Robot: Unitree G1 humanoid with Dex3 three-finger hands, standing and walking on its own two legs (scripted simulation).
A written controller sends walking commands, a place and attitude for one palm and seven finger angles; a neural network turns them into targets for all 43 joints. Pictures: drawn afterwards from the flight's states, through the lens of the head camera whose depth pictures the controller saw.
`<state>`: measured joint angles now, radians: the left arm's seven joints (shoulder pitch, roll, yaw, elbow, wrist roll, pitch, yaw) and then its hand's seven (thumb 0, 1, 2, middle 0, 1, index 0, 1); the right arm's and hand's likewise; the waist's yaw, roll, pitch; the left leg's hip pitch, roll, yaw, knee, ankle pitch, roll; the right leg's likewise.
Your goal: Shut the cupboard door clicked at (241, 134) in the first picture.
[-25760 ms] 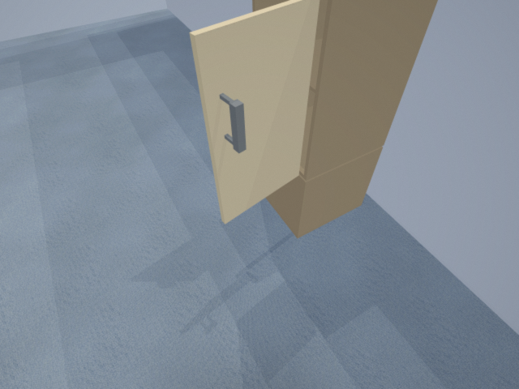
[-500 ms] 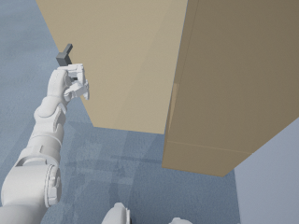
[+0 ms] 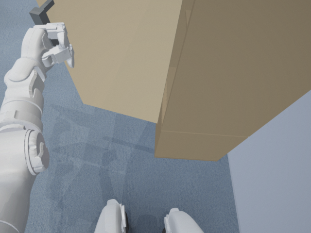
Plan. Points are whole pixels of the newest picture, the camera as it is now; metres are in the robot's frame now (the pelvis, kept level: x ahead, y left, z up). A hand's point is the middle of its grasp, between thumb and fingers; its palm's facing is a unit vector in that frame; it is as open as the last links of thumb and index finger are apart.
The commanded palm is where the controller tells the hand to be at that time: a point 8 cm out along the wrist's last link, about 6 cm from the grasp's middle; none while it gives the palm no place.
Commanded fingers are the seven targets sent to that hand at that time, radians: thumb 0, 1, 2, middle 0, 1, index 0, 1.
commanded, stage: push the door shut along its arc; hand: left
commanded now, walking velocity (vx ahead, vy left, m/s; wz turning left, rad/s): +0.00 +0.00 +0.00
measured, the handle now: (53, 31) +0.60 +0.21 +0.13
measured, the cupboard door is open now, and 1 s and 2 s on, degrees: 78 65 60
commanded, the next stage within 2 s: pull the fist back off the door in 0.88 s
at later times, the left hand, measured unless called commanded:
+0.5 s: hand (91, 34) +0.58 +0.12 +0.14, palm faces -0.29 -0.96 -0.01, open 3.1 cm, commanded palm +0.59 +0.14 +0.13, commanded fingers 0.00 0.90 0.90 -1.30 -1.50 -1.30 -1.50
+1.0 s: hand (100, 29) +0.60 +0.10 +0.14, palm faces -0.35 -0.94 -0.03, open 3.4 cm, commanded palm +0.64 +0.09 +0.13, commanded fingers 0.00 0.90 0.90 -1.30 -1.50 -1.30 -1.50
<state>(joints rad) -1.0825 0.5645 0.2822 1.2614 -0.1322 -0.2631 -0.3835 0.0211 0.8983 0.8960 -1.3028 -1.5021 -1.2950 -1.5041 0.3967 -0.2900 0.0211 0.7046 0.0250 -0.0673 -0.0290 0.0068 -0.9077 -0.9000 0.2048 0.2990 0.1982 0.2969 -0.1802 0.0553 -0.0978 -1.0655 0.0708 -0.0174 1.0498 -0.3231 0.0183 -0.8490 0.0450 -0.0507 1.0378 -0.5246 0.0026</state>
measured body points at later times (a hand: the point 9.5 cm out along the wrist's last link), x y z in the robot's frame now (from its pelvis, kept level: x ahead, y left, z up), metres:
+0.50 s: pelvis +0.00 +0.01 -0.02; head +0.15 +0.03 +0.40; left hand +0.59 +0.17 +0.14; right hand -0.04 -0.26 -0.12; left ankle +0.09 +0.11 -0.66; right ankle -0.02 -0.13 -0.66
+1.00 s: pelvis +0.00 +0.00 -0.04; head +0.17 +0.03 +0.38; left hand +0.61 +0.15 +0.14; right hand -0.06 -0.26 -0.12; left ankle +0.09 +0.11 -0.66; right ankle -0.02 -0.13 -0.66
